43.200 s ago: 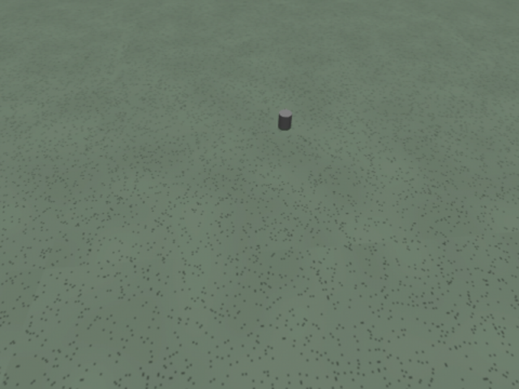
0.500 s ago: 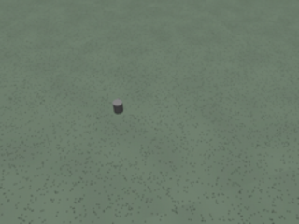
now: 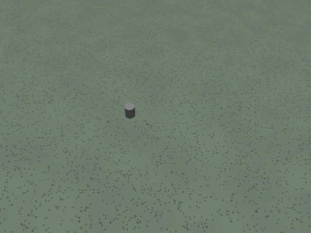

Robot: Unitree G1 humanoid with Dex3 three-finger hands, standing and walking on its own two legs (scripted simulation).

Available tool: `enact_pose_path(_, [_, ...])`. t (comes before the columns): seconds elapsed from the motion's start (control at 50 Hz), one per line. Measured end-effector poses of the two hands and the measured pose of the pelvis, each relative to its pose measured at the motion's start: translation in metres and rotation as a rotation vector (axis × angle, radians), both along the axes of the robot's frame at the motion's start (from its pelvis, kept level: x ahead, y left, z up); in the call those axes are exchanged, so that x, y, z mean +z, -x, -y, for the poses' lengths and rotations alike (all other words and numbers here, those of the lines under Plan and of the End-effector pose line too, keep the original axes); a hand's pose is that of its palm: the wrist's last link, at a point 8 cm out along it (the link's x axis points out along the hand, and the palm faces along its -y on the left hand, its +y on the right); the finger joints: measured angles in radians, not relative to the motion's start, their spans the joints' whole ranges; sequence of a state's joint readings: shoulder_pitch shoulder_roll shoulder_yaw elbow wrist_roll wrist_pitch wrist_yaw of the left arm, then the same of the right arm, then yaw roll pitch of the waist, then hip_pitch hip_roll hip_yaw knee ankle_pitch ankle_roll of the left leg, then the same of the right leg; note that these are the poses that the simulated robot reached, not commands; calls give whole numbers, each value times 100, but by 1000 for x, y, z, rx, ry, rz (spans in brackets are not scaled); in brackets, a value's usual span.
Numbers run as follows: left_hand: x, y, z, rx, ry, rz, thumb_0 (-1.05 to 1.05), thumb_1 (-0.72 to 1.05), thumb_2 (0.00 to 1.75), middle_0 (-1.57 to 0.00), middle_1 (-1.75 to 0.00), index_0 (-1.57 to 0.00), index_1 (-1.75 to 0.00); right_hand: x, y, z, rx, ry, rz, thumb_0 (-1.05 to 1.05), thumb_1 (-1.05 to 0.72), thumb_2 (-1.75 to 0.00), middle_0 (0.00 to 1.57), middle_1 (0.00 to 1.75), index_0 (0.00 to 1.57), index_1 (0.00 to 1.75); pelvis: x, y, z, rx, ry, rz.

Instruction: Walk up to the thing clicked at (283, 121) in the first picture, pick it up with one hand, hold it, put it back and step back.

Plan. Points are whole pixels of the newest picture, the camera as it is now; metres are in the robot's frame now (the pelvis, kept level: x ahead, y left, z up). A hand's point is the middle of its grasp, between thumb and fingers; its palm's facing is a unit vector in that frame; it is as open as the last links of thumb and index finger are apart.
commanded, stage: step back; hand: left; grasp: from above
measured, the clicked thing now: (130, 108) +1.11 +0.20 -0.72
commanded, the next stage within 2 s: stand in 0.12 s
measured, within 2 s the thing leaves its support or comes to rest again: neither
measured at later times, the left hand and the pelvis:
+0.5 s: hand out of the picture +0.09 +0.25 -0.14, palm faces -0.04 -0.94 -0.34, open 7.4 cm; pelvis +0.01 +0.00 +0.02, yaw -1 degrees
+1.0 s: hand out of the picture +0.08 +0.24 -0.14, palm faces -0.04 -0.94 -0.34, open 7.4 cm; pelvis +0.00 -0.01 +0.02, yaw -1 degrees
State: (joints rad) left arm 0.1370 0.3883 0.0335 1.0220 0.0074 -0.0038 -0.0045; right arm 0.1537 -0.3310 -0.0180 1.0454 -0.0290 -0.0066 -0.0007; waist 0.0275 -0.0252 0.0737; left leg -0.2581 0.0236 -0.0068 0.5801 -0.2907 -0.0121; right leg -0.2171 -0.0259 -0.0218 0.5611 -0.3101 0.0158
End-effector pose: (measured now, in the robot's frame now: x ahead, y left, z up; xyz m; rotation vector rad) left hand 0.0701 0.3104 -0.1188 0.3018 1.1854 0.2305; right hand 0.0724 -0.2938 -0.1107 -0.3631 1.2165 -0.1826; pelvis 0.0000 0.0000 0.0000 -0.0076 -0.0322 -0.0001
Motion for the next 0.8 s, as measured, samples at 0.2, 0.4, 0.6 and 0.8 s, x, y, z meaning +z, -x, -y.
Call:
enact_pose_path(0.2, [8, -23, 5, -27, 10, 5, 1, 90, 90, -21, -30, -20, -30, 10, -49, -13, 14, -32, 99, 1, -90, -89, 20, 30, 20, 30, 9, -9, -5, -5, -1, -1])
enact_pose_path(0.4, [16, -25, 14, -48, 17, 2, 0, 90, 90, -21, -30, -20, -30, 14, -44, -6, -3, -42, 95, 1, -90, -89, 20, 30, 20, 30, 15, -8, -2, -7, -6, 6])
enact_pose_path(0.6, [17, -10, 19, -49, 10, -39, 1, 90, 90, -21, -30, -20, -30, 9, -7, 6, -47, -35, 13, 1, -90, -89, 20, 30, 20, 30, 17, -3, 4, -9, -7, 8])
enact_pose_path(0.8, [16, 0, 22, -48, 7, -65, 1, 90, 90, -21, -30, -20, -30, 5, 16, 11, -65, -40, -39, 1, -90, -89, 20, 30, 20, 30, 18, -1, 8, -10, -7, 2])
